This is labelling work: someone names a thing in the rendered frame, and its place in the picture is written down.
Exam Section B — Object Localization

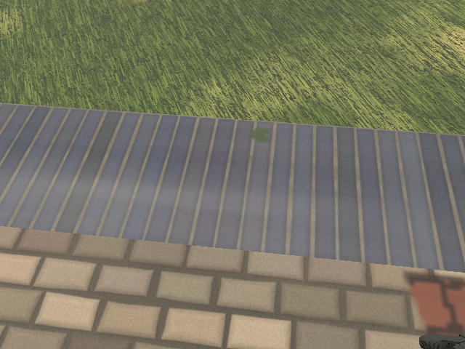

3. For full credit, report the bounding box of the right robot hand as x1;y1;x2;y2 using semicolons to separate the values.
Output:
419;334;465;349

